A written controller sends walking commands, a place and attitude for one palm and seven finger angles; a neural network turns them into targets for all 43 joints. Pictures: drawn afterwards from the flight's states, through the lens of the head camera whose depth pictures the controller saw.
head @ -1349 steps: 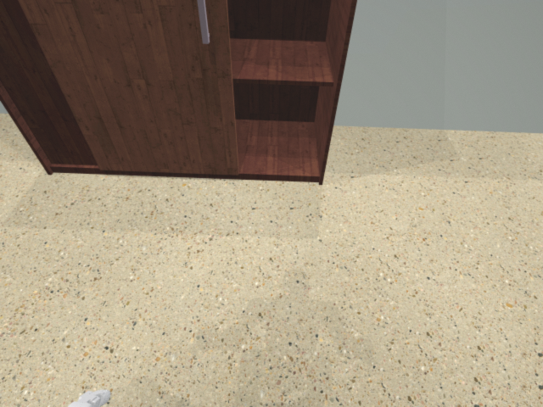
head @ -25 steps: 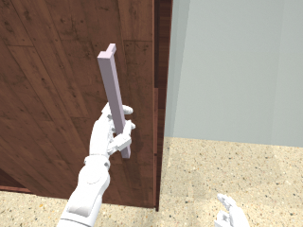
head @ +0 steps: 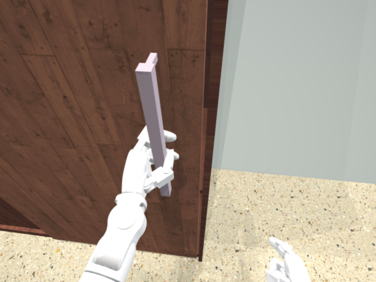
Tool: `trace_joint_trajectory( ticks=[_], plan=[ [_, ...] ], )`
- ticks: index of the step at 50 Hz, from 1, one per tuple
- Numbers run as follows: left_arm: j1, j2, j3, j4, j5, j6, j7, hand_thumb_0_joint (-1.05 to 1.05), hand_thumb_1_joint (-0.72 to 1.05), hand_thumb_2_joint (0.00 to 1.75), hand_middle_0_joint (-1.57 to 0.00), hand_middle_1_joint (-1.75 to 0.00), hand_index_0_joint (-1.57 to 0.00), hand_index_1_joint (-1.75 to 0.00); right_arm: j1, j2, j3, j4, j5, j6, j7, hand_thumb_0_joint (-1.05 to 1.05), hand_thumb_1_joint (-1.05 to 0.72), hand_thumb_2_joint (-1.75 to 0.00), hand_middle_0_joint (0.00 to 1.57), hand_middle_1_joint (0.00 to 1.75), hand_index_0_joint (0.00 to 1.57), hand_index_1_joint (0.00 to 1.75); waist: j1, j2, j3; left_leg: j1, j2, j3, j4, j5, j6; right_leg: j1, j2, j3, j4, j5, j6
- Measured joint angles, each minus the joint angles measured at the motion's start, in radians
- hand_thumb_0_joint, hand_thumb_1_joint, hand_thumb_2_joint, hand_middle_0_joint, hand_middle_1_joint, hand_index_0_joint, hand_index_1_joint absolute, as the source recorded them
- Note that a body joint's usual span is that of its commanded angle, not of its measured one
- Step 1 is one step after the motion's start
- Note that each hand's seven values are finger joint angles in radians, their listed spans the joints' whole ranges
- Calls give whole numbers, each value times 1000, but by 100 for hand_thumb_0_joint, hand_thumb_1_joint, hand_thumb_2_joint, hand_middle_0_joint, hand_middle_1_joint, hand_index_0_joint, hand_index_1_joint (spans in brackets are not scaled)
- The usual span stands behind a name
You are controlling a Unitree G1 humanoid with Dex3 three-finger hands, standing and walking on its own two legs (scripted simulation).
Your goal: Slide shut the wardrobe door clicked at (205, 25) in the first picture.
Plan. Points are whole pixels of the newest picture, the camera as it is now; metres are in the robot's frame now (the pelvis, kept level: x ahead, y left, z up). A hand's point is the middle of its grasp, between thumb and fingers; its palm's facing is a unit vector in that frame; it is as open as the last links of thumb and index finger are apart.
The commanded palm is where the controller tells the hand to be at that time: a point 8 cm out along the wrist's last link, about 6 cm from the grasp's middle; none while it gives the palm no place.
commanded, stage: loosen the grip on the handle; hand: left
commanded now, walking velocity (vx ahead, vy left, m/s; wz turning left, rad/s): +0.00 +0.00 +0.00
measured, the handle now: (160, 139) +0.35 +0.10 +0.15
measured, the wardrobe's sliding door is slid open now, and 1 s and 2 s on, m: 0.01 0.00 0.00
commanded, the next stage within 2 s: slip the hand off the handle in 0.68 s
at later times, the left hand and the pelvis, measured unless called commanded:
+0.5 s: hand (165, 173) +0.29 +0.08 +0.12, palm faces +0.11 -0.99 -0.06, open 13.6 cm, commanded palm +0.26 +0.12 +0.12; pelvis -0.05 -0.07 -0.02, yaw +0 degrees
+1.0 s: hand (161, 167) +0.30 +0.09 +0.12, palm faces -0.05 -1.00 -0.05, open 14.6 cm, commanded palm +0.28 +0.16 +0.12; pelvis -0.02 -0.05 -0.01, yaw -1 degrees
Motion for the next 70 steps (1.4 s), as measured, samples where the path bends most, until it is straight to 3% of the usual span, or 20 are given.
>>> trace_joint_trajectory(
  ticks=[5,6,8,10,12,14,17,21,27,30,37,46,53,62,70],
  plan=[
    [-2,-2,-4,0,0,0,0,-1,76,79,-42,-140,-28,-140,-2,4,1,1,0,2,2,1,-91,-90,20,30,21,30,1,0,5,2,0,-3,-2,1,-2,2,0,-3,1,-1,-2],
    [-21,23,5,-9,26,6,-22,-2,73,78,-42,-140,-28,-140,-8,10,-5,-3,-5,-3,7,1,-91,-90,20,30,21,30,6,-4,23,2,6,-1,6,0,-3,4,5,-2,1,1,-3],
    [-119,124,13,21,33,22,-89,-3,62,77,-45,-140,-29,-140,-34,26,-23,20,3,-35,22,1,-91,-90,20,30,21,30,7,-29,54,-19,11,-3,24,3,-15,-25,12,1,34,7,-24],
    [-164,146,42,47,-17,37,-141,-4,53,74,-51,-140,-31,-140,-29,28,-26,26,20,-57,39,1,-91,-90,20,30,21,30,12,-57,56,-34,7,-10,18,24,-29,-56,7,-1,66,10,-40],
    [-159,111,114,54,-106,79,-164,-3,47,71,-53,-140,-35,-140,-15,14,-17,25,27,-77,51,1,-91,-90,20,30,21,30,6,-59,38,-44,9,-12,27,28,-38,-67,9,0,82,9,-43],
    [-141,76,165,78,-139,99,-150,-2,39,66,-50,-137,-37,-140,-2,-2,-11,23,27,-91,59,1,-91,-90,20,30,21,30,-8,-46,9,-56,13,-10,61,13,-41,-64,13,1,85,-13,-37],
    [-124,40,210,131,-120,70,-91,-1,21,58,-45,-135,-33,-136,21,-24,-13,10,31,-106,69,1,-91,-90,20,30,21,30,-35,-12,-22,-77,33,-16,117,-14,-47,-73,31,-8,113,-18,-46],
    [-142,60,234,204,-78,-15,-58,0,-9,43,-41,-133,-22,-131,61,-32,-14,-1,38,-128,65,1,-91,-90,20,30,21,30,-49,-28,-31,-107,51,-25,166,-28,-63,-105,47,-19,164,-35,-69],
    [-170,145,258,264,-80,-111,-130,0,-39,28,-37,-129,-14,-124,103,-60,-19,17,52,-174,38,1,-91,-90,20,30,20,30,-45,-29,-13,-148,81,-39,203,-41,-70,-133,78,-33,172,-29,-92],
    [-184,184,263,288,-109,-128,-187,0,-46,24,-34,-126,-17,-122,105,-75,-25,40,60,-186,26,1,-91,-90,20,30,20,30,-45,-16,-8,-165,80,-59,204,-41,-61,-143,91,-35,156,-19,-94],
    [-182,170,298,280,-177,-116,-239,-1,-53,21,-36,-125,-23,-118,96,-85,-40,63,62,-215,19,1,-91,-90,19,30,20,30,-37,-5,-33,-193,66,-84,190,-39,-59,-174,100,-25,138,-9,-99],
    [-135,151,284,199,-152,-120,-258,-1,-55,20,-43,-124,-26,-116,51,-65,-26,31,51,-231,18,1,-91,-90,20,30,20,30,-24,-12,-37,-194,54,-75,198,-53,-71,-180,88,-14,157,-33,-88],
    [-101,149,288,161,-169,-77,-292,-1,-55,20,-48,-121,-26,-116,34,-38,-5,3,50,-222,5,1,-91,-90,20,30,20,30,-28,-11,-50,-172,45,-57,198,-67,-55,-159,80,5,152,-39,-67],
    [-64,177,371,158,-166,-46,-251,-1,-55,20,-38,-118,-28,-116,72,-27,8,-6,46,-209,-1,1,-90,-90,20,30,21,30,-29,-15,-53,-163,30,-47,217,-82,-32,-145,65,16,160,-47,-44],
    [-98,197,361,170,-184,-74,-304,-1,-55,20,-29,-116,-26,-115,107,-45,10,34,51,-233,-23,1,-90,-90,20,30,21,30,-22,-10,-38,-178,10,-56,242,-88,-15,-147,46,6,169,-51,-25]
  ],
)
